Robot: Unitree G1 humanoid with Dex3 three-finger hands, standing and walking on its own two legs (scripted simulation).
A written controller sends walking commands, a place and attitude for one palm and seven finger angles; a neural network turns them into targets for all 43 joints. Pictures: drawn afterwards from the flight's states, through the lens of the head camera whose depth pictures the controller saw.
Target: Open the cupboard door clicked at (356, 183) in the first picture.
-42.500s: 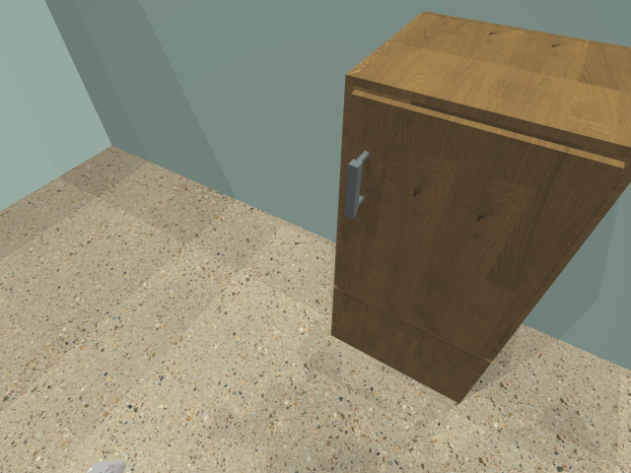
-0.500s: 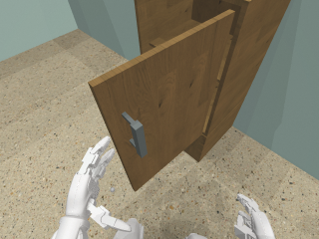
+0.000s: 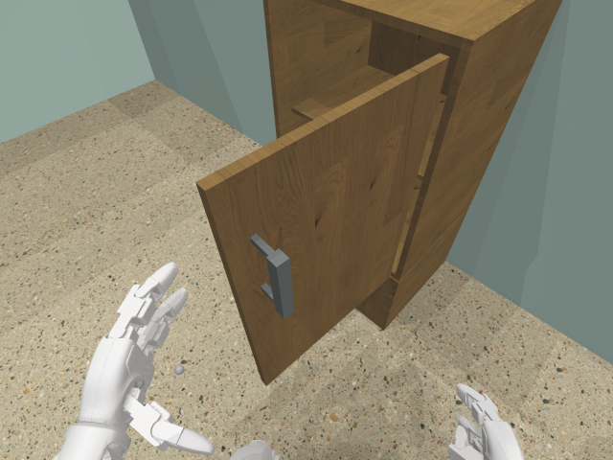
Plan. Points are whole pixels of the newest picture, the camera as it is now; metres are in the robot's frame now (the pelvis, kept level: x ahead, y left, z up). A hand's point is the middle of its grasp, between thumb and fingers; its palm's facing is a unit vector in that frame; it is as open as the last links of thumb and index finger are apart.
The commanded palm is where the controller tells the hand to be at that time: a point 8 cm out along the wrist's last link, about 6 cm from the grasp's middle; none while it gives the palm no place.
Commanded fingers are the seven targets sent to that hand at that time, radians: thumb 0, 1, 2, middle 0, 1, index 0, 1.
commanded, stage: draw the hand back to the body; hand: left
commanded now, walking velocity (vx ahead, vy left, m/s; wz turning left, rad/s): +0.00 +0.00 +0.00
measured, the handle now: (272, 277) +0.35 +0.07 +0.05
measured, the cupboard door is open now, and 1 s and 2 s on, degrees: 86 86 86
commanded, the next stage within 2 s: step back with the hand held close in 1.26 s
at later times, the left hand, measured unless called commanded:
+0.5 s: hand (75, 345) +0.21 +0.23 +0.15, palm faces +0.25 -0.90 -0.35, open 13.6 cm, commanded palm +0.17 +0.27 +0.18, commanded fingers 0.00 0.27 0.63 -0.18 -0.30 -0.18 -0.30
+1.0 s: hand out of the picture +0.23 +0.28 +0.23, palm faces +0.44 -0.80 -0.40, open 8.0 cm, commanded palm +0.18 +0.31 +0.23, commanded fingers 0.00 0.90 0.90 -0.20 -0.30 -0.20 -0.30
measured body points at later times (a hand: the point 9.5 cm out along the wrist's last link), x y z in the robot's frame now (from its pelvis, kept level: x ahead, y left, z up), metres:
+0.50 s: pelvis +0.01 +0.02 +0.05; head +0.00 +0.01 +0.50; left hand +0.19 +0.28 +0.17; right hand +0.19 -0.20 -0.02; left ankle +0.05 +0.13 -0.67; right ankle -0.03 -0.10 -0.67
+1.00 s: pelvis +0.03 +0.02 +0.07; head +0.01 +0.00 +0.52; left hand +0.20 +0.32 +0.25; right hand +0.21 -0.21 -0.01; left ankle +0.05 +0.13 -0.67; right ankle -0.03 -0.10 -0.67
